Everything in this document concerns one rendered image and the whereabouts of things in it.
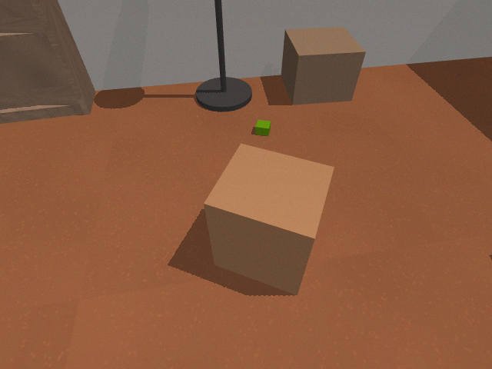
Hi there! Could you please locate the coat stand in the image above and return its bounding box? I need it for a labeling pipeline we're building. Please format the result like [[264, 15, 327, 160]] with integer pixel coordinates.
[[196, 0, 252, 112]]

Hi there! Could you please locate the bookshelf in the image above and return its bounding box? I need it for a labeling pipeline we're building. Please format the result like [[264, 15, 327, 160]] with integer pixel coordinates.
[[0, 0, 95, 124]]

